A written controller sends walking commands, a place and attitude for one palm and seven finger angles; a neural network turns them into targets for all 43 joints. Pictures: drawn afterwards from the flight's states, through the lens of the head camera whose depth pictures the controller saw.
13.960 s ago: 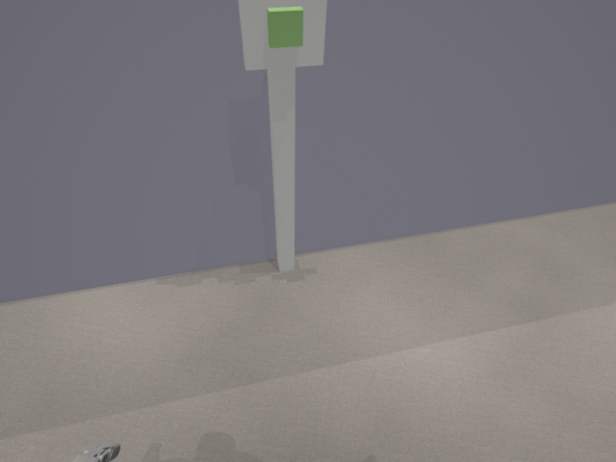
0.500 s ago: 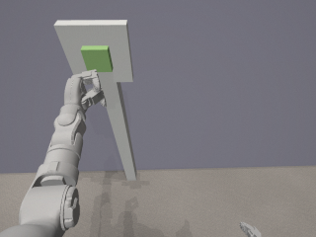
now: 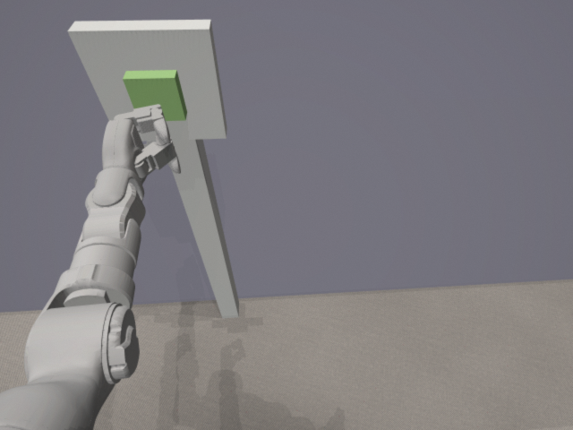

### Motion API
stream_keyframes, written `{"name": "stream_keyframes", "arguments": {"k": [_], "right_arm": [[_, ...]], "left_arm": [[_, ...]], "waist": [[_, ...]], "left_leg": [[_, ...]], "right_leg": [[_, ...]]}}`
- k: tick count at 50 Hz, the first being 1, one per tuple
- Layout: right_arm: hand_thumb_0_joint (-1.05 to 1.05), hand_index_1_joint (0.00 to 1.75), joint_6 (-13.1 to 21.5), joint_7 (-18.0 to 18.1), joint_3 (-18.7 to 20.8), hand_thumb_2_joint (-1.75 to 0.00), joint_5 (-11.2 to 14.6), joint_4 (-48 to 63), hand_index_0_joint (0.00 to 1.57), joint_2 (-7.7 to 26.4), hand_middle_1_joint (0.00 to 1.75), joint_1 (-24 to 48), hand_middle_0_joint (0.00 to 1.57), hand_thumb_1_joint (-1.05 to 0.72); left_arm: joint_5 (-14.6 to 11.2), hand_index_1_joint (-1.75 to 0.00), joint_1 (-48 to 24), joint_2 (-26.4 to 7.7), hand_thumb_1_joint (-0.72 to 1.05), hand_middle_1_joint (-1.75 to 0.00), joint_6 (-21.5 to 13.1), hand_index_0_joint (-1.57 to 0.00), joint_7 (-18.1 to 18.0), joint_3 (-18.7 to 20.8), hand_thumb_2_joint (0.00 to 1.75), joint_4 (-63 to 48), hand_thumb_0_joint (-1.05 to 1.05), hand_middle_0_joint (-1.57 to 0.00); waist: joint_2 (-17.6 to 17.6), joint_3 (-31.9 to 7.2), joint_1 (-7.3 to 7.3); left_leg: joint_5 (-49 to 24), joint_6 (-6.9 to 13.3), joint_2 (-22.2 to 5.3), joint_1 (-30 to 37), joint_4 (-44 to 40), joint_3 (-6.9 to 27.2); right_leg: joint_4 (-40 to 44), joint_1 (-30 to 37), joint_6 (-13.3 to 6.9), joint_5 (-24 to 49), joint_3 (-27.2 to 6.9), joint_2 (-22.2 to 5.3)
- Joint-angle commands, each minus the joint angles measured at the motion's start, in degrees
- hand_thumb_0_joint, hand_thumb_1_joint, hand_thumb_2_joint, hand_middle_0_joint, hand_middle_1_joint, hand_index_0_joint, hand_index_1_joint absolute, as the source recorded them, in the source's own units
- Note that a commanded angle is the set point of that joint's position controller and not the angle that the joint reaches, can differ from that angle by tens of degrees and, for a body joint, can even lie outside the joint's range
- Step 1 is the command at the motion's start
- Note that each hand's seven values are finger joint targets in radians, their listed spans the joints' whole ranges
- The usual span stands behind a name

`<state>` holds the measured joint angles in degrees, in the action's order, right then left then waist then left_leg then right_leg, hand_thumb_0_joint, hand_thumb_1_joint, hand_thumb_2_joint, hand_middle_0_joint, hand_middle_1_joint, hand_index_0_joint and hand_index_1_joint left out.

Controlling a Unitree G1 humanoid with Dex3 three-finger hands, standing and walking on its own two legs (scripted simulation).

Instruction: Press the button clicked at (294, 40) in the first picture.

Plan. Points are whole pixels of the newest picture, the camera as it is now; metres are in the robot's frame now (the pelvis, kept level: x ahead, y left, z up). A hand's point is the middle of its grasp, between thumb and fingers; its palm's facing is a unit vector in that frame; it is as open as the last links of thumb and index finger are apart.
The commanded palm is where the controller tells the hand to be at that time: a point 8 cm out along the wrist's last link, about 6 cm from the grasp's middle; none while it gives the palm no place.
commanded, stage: press the button with the knuckle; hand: left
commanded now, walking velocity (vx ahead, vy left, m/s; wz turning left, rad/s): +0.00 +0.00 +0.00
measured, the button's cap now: (157, 95) +0.55 +0.19 +0.18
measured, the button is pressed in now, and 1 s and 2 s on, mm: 0 11 0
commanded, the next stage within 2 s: hold the button down briefly in 0.76 s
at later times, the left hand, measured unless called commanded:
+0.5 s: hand (177, 134) +0.50 +0.16 +0.14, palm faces +0.07 -1.00 +0.00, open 2.9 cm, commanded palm +0.49 +0.20 +0.14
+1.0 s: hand (177, 133) +0.50 +0.16 +0.14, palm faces +0.08 -1.00 -0.02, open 2.8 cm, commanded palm +0.51 +0.20 +0.14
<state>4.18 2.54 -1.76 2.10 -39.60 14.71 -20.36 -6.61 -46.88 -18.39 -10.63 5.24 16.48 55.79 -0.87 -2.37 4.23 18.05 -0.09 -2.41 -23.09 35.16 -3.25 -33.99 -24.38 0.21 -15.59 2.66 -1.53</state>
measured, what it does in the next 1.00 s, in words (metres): stands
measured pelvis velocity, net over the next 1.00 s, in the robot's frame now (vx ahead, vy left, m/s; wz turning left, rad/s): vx -0.02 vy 0.00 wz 0.02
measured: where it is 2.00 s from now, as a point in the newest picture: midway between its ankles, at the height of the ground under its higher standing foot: outside the picture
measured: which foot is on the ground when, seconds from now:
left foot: down 0.00-1.00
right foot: down 0.00-1.00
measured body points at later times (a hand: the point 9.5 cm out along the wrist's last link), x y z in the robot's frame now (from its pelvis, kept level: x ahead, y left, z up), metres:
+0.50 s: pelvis +0.00 +0.00 -0.01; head +0.06 +0.00 +0.44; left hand +0.49 +0.21 +0.15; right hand +0.02 -0.26 -0.13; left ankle +0.00 +0.12 -0.73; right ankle +0.01 -0.12 -0.73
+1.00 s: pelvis -0.02 +0.00 -0.01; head +0.06 +0.01 +0.43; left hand +0.49 +0.21 +0.15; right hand -0.02 -0.27 -0.13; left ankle +0.00 +0.12 -0.73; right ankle +0.01 -0.12 -0.73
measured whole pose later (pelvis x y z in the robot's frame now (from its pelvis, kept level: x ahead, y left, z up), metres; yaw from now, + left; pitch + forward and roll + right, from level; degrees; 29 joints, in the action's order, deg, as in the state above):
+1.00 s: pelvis -0.02 +0.00 -0.01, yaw +1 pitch +12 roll -1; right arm 5.4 1.8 -2.3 0.1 -41.7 16.3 -24.4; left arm -3.8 -63.5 -26.2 -16.2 4.6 17.4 75.5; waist -1.3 -2.3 9.1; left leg 18.0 0.0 -2.5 -34.5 40.6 -1.2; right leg -37.4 -34.2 0.1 -15.0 4.3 -1.5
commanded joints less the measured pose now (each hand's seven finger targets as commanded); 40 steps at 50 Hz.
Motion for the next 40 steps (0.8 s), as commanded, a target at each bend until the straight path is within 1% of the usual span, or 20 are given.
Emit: {"name": "stream_keyframes", "arguments": {"k": [1,2,5,8,11,13,15,16,17,19,21,22,23,26,27,30,33,36,37,40], "right_arm": [[0.00,0.30,2.0,0.5,3.3,-0.90,-0.5,5.3,0.20,8.4,0.30,-2.7,0.20,-0.90],[0.00,0.30,1.8,0.5,3.3,-0.90,-0.6,5.3,0.20,8.7,0.30,-3.1,0.20,-0.90],[0.00,0.30,1.8,0.3,3.4,-0.90,-0.7,5.4,0.20,8.5,0.30,-3.5,0.20,-0.90],[0.00,0.30,1.4,0.3,3.6,-0.90,-0.8,5.1,0.20,8.9,0.30,-4.6,0.20,-0.90],[0.00,0.30,1.3,0.1,3.6,-0.90,-0.9,4.6,0.20,8.8,0.30,-5.1,0.20,-0.90],[0.00,0.30,1.1,0.1,3.8,-0.90,-1.2,4.6,0.20,9.2,0.30,-6.1,0.20,-0.90],[0.00,0.30,1.1,-0.1,3.8,-0.90,-1.3,4.6,0.20,9.2,0.30,-6.5,0.20,-0.90],[0.00,0.30,0.8,-0.1,3.8,-0.90,-1.3,4.5,0.20,9.2,0.30,-6.5,0.20,-0.90],[0.00,0.30,0.7,-0.1,3.7,-0.90,-1.6,4.2,0.20,9.3,0.30,-7.2,0.20,-0.90],[0.00,0.30,0.6,-0.3,3.8,-0.90,-1.4,4.1,0.20,9.2,0.30,-7.2,0.20,-0.90],[0.00,0.30,0.4,-0.2,3.7,-0.90,-1.4,3.8,0.20,9.4,0.30,-7.6,0.20,-0.90],[0.00,0.30,0.4,-0.2,3.7,-0.90,-1.6,3.6,0.20,9.6,0.30,-8.2,0.20,-0.90],[0.00,0.30,0.4,-0.1,3.7,-0.90,-1.6,3.5,0.20,9.6,0.30,-8.2,0.20,-0.90],[0.00,0.30,0.6,-0.4,3.6,-0.90,-1.8,3.1,0.20,9.5,0.30,-8.9,0.20,-0.90],[0.00,0.30,0.6,-0.3,3.7,-0.90,-1.9,2.8,0.20,9.6,0.30,-9.3,0.20,-0.90],[0.00,0.30,0.8,-0.4,3.5,-0.90,-1.8,2.3,0.20,9.9,0.30,-9.5,0.20,-0.90],[0.00,0.30,1.2,-0.4,3.5,-0.90,-2.1,2.0,0.20,10.0,0.30,-10.0,0.20,-0.90],[0.00,0.30,1.5,-0.4,3.3,-0.90,-2.2,1.6,0.20,10.2,0.30,-10.2,0.20,-0.90],[0.00,0.30,1.5,-0.4,3.3,-0.90,-2.2,1.5,0.20,10.3,0.30,-10.4,0.20,-0.90],[0.00,0.30,1.9,-0.3,3.2,-0.90,-2.2,1.3,0.20,10.5,0.30,-10.6,0.20,-0.90]], "left_arm": [[-0.2,-1.50,-30.6,-12.9,0.90,-1.50,-4.6,-1.30,0.5,2.3,0.90,-8.6,0.00,-1.30],[-0.1,-1.50,-30.6,-14.3,0.90,-1.50,-5.1,-1.30,0.5,3.2,0.90,-8.6,0.00,-1.30],[0.1,-1.50,-32.3,-13.1,0.90,-1.50,-6.0,-1.30,0.8,2.1,0.90,-8.4,0.00,-1.30],[0.6,-1.50,-32.9,-15.8,0.90,-1.50,-6.5,-1.30,0.8,3.9,0.90,-6.6,0.00,-1.30],[1.0,-1.50,-36.2,-14.0,0.90,-1.50,-6.5,-1.30,0.7,1.9,0.90,-5.8,0.00,-1.30],[1.1,-1.50,-36.2,-16.2,0.90,-1.50,-6.8,-1.30,0.2,4.0,0.90,-4.7,0.00,-1.30],[1.2,-1.50,-36.5,-16.2,0.90,-1.50,-7.0,-1.30,0.1,4.2,0.90,-4.4,0.00,-1.30],[1.6,-1.50,-36.7,-17.1,0.90,-1.50,-7.0,-1.30,0.1,4.3,0.90,-3.9,0.00,-1.30],[1.8,-1.50,-38.5,-16.5,0.90,-1.50,-7.2,-1.30,0.1,3.6,0.90,-3.9,0.00,-1.30],[1.9,-1.50,-39.0,-16.1,0.90,-1.50,-7.1,-1.30,0.2,3.2,0.90,-2.8,0.00,-1.30],[1.9,-1.50,-40.9,-15.9,0.90,-1.50,-6.8,-1.30,0.1,2.8,0.90,-1.6,0.00,-1.30],[2.0,-1.50,-42.0,-17.1,0.90,-1.50,-6.9,-1.30,0.0,3.6,0.90,-1.2,0.00,-1.30],[2.2,-1.50,-43.4,-17.6,0.90,-1.50,-7.1,-1.30,0.0,3.5,0.90,-1.3,0.00,-1.30],[2.4,-1.50,-45.9,-15.0,0.90,-1.50,-7.2,-1.30,-0.1,1.4,0.90,-0.8,0.00,-1.30],[2.3,-1.50,-46.1,-15.6,0.90,-1.50,-7.4,-1.30,-0.2,1.9,0.90,0.1,0.00,-1.30],[2.1,-1.50,-48.4,-15.3,0.90,-1.50,-7.4,-1.30,-0.5,1.1,0.90,2.0,0.00,-1.30],[2.6,-1.50,-51.0,-15.6,0.90,-1.50,-8.3,-1.30,-1.1,0.8,0.90,1.5,0.00,-1.30],[2.5,-1.50,-52.2,-15.6,0.90,-1.50,-8.5,-1.30,-1.2,0.5,0.90,2.5,0.00,-1.30],[2.6,-1.50,-52.4,-15.7,0.90,-1.50,-8.5,-1.30,-1.1,0.3,0.90,3.5,0.00,-1.30],[2.5,-1.50,-54.3,-16.6,0.90,-1.50,-9.0,-1.30,-1.3,0.4,0.90,2.9,0.00,-1.30]], "waist": [[1.1,-18.0,1.08],[1.3,-18.8,0.95],[-0.2,-19.8,1.43],[0.6,-20.5,1.51],[-1.8,-19.5,2.81],[-0.5,-21.3,2.43],[-0.4,-22.1,2.38],[-1.5,-21.4,2.62],[0.0,-21.5,3.44],[-1.5,-20.7,3.63],[-1.3,-20.2,4.54],[-0.2,-20.3,4.79],[-1.6,-20.6,5.01],[-3.2,-21.6,6.05],[-1.6,-21.6,6.33],[-1.9,-19.6,7.28],[-3.0,-22.1,7.77],[-3.4,-21.3,8.17],[-2.1,-20.4,8.57],[-3.7,-21.2,8.82]], "left_leg": [[-11.8,1.6,2.1,6.1,-3.3,2.2],[-12.1,1.6,2.2,5.8,-3.1,2.3],[-12.2,1.6,2.2,6.0,-2.8,2.0],[-12.5,1.7,2.2,5.1,-2.4,2.1],[-12.1,1.5,2.0,5.8,-2.1,2.2],[-12.9,1.5,2.0,5.5,-1.9,2.5],[-13.8,1.6,1.9,5.7,-1.6,2.3],[-13.5,1.5,1.9,5.1,-1.4,2.2],[-14.0,1.7,2.0,5.1,-1.3,2.5],[-12.9,1.5,1.9,4.9,-1.2,2.5],[-12.0,1.6,1.8,4.6,-1.0,2.5],[-11.8,1.7,1.8,4.2,-0.8,2.8],[-11.7,1.6,1.8,4.2,-1.0,3.0],[-12.0,1.4,1.7,5.8,-0.4,3.5],[-11.7,1.5,1.5,5.8,-0.1,3.9],[-8.9,1.4,1.5,4.3,-0.3,4.0],[-8.7,1.4,1.5,5.4,-0.1,4.6],[-7.3,1.3,1.6,4.6,-0.1,4.6],[-6.2,1.4,1.5,3.9,-0.1,4.9],[-5.2,1.4,1.5,3.8,-0.1,5.0]], "right_leg": [[3.0,6.3,-1.4,14.6,-0.9,2.5],[2.7,6.9,-1.4,14.7,-0.9,2.6],[2.4,6.2,-1.3,15.3,-1.1,2.5],[2.1,6.5,-1.2,15.6,-1.2,2.6],[2.2,3.8,-1.2,14.7,-1.0,2.7],[1.6,4.6,-1.2,15.3,-1.0,2.8],[1.4,4.9,-1.2,16.4,-1.0,2.9],[1.4,4.4,-1.2,16.2,-1.1,2.8],[1.2,4.3,-1.1,16.5,-0.9,2.9],[1.5,3.0,-1.0,15.4,-1.0,2.9],[1.7,1.9,-0.9,14.5,-1.1,2.9],[1.6,2.0,-0.9,14.3,-1.0,3.0],[1.5,1.7,-0.9,14.1,-1.1,2.9],[1.3,-0.7,-0.8,13.1,-0.9,2.9],[1.3,-1.0,-0.9,12.6,-0.7,3.1],[1.8,-2.6,-0.7,10.2,-1.0,3.0],[1.5,-3.3,-0.7,9.2,-0.9,3.0],[1.7,-4.0,-0.6,8.0,-1.0,3.0],[1.8,-4.4,-0.7,7.0,-1.0,3.1],[1.8,-4.7,-0.6,6.1,-1.2,3.0]]}}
